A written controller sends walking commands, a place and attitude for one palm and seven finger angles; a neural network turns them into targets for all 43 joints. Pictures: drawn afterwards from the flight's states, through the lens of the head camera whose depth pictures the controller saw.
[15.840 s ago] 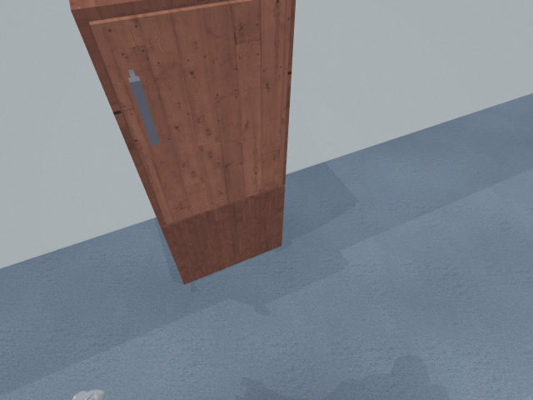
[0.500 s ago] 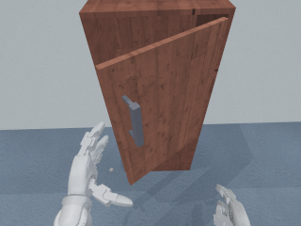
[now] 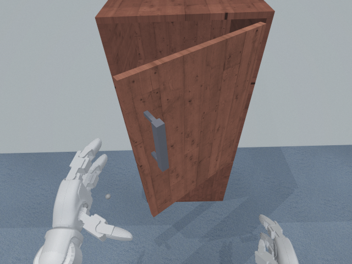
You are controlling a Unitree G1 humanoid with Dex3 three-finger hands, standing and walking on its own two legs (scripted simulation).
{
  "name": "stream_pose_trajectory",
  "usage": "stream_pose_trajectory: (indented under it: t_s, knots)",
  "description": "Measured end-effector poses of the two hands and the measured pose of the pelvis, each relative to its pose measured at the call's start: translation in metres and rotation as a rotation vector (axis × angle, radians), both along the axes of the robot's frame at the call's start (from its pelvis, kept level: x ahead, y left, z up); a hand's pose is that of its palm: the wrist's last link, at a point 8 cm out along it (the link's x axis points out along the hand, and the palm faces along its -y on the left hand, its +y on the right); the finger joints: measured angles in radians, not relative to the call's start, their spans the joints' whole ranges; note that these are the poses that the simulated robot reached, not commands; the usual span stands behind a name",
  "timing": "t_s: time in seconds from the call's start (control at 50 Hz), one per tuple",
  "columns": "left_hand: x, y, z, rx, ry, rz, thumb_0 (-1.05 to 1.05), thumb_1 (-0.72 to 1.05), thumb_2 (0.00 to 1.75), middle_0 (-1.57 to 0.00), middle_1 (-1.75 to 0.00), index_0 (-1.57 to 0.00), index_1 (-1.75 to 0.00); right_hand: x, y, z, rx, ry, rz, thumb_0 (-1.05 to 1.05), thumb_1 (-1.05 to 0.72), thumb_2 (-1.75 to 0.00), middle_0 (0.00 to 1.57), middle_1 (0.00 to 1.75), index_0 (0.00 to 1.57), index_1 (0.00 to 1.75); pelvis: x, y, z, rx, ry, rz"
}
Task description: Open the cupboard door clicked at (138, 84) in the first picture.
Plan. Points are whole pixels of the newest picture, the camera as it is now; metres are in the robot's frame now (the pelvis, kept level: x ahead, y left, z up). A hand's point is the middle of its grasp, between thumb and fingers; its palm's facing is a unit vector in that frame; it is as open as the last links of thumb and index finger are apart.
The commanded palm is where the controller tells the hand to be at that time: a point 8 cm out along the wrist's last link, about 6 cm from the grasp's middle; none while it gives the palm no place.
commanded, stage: draw the hand back to the body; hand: left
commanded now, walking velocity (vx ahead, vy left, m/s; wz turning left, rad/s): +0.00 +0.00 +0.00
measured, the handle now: (156, 142) +0.36 +0.08 +0.11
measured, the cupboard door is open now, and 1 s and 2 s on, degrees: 36 36 36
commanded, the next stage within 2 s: step back with the hand held close in 1.32 s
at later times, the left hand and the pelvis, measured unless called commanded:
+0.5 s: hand (59, 193) +0.20 +0.23 +0.14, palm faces +0.30 -0.90 -0.32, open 14.3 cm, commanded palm +0.16 +0.27 +0.16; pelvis +0.01 +0.02 +0.02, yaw +0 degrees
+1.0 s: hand (14, 173) +0.21 +0.29 +0.19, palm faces +0.48 -0.79 -0.39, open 8.5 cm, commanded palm +0.16 +0.32 +0.20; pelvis +0.02 +0.02 +0.03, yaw -1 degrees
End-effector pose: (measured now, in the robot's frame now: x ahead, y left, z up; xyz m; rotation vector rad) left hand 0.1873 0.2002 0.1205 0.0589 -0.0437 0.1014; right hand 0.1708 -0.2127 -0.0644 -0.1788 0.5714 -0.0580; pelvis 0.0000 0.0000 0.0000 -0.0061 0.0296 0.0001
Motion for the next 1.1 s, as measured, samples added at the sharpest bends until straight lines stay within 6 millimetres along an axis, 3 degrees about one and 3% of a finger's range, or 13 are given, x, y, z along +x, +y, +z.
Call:
stream_pose_trajectory:
  t_s: [0.26,0.34,0.58,0.92,1.1]
  knots:
    - [-0.011,0.031,0.015,0.012,0.012,0.02,-0.01,-0.47,0.32,-0.15,-0.3,-0.16,-0.3,0.011,0.01,0.012,-0.009,-0.048,0.018,0.01,-0.9,-0.9,0.2,0.3,0.2,0.3,0.002,0.006,0.006,-0.006,-0.025,0.007]
    - [-0.015,0.045,0.027,0.169,0.006,0.101,-0.01,-0.39,0.35,-0.15,-0.3,-0.16,-0.3,0.013,0.014,0.016,-0.026,-0.041,0.021,0.01,-0.9,-0.9,0.21,0.3,0.2,0.3,0.004,0.008,0.011,-0.007,-0.051,0.003]
    - [-0.022,0.078,0.044,0.299,-0.007,0.236,-0.01,-0.03,0.51,-0.17,-0.3,-0.18,-0.3,0.012,0.023,0.019,-0.046,0.04,0.027,0.01,-0.9,-0.9,0.21,0.3,0.2,0.3,0.01,0.018,0.026,-0.005,-0.096,-0.009]
    - [-0.021,0.114,0.077,0.386,-0.092,0.352,0.0,0.56,0.76,-0.19,-0.3,-0.2,-0.3,0.019,0.02,0.021,-0.044,0.067,0.003,0.01,-0.9,-0.9,0.21,0.3,0.2,0.3,0.015,0.021,0.03,-0.006,-0.114,-0.02]
    - [-0.023,0.118,0.081,0.39,-0.1,0.386,0.01,0.81,0.87,-0.2,-0.3,-0.21,-0.3,0.017,0.013,0.018,-0.045,0.084,-0.004,0.01,-0.9,-0.9,0.21,0.3,0.2,0.3,0.014,0.019,0.031,-0.005,-0.115,-0.019]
